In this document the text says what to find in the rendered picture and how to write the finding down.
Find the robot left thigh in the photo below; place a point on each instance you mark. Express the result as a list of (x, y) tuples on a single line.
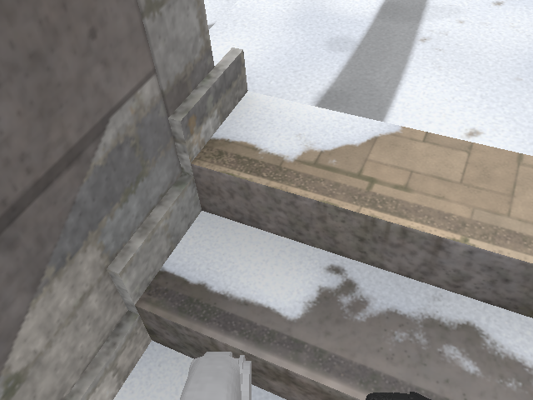
[(219, 376)]

